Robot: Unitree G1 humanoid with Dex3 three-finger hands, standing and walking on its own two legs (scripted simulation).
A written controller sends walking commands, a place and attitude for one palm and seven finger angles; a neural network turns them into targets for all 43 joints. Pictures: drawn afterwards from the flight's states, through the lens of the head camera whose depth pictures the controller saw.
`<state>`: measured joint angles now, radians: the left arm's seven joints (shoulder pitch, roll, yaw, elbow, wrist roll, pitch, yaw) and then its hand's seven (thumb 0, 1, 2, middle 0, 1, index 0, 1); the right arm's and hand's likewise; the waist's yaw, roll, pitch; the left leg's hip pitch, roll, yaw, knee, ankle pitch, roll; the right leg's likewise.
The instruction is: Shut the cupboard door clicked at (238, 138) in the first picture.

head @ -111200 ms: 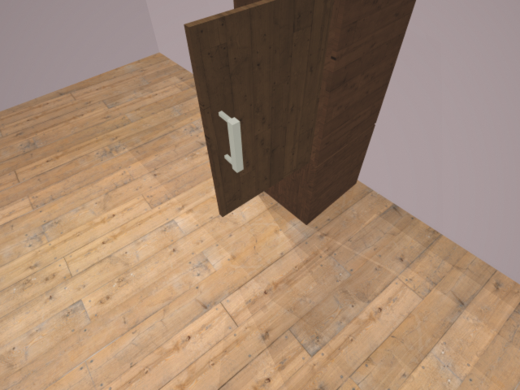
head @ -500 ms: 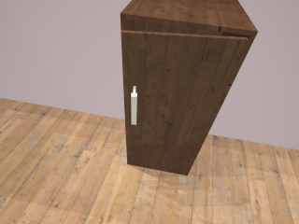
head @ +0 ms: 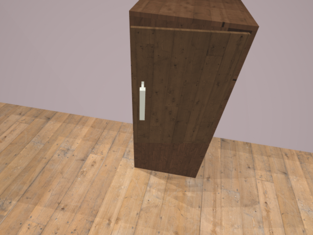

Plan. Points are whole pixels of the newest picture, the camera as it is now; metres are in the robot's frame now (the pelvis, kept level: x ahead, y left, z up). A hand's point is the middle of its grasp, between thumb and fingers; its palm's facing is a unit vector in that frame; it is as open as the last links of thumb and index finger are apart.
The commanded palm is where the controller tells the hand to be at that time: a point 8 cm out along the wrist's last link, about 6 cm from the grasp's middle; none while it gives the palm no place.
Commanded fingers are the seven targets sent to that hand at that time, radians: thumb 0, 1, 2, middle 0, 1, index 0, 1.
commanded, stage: come to a stop and stand still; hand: left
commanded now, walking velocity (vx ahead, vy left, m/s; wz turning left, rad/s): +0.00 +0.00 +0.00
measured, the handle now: (142, 101) +0.62 +0.09 -0.02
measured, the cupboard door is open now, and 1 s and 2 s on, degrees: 11 11 11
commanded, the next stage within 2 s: look again from close up in 0.72 s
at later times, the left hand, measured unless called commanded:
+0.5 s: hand out of the picture -0.05 +0.16 -0.17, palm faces +0.00 -0.99 -0.15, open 7.3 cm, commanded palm none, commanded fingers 0.00 0.90 0.90 -0.20 -0.30 -0.20 -0.30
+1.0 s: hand out of the picture -0.08 +0.16 -0.16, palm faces +0.01 -0.99 -0.15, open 7.4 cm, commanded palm none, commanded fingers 0.00 0.90 0.90 -0.20 -0.30 -0.20 -0.30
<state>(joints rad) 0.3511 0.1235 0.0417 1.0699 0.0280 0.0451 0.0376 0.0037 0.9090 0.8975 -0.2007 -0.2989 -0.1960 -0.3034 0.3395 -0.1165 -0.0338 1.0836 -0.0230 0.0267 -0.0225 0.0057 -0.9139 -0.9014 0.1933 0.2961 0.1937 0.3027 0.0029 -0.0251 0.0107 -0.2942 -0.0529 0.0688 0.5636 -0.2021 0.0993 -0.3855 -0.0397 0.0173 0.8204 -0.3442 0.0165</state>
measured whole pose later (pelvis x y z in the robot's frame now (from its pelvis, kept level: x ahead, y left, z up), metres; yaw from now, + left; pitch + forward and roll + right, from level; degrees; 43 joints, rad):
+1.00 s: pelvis -0.05 +0.01 +0.01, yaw -2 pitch -1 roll +0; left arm 0.37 0.10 0.00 1.11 0.02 -0.01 0.04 0.00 0.91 0.90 -0.20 -0.30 -0.19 -0.30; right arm 0.27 -0.13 -0.01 1.13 -0.02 0.01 -0.02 0.01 -0.92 -0.90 0.19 0.30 0.19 0.30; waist 0.00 -0.01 0.03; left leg -0.25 -0.04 0.05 0.39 -0.13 0.05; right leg -0.18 -0.02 -0.03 0.42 -0.23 0.01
